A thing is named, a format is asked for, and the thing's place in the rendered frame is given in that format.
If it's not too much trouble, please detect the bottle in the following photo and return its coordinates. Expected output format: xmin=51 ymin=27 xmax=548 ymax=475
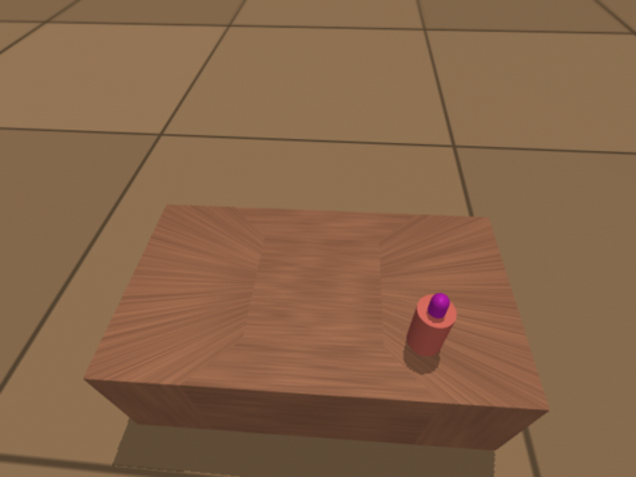
xmin=406 ymin=293 xmax=457 ymax=357

